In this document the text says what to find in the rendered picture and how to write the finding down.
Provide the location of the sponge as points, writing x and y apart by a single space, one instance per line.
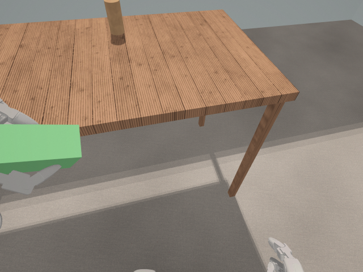
29 148

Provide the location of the table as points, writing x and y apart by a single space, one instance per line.
164 67

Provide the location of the robot left hand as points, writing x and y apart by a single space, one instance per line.
16 181

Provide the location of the robot right hand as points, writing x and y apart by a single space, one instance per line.
290 264

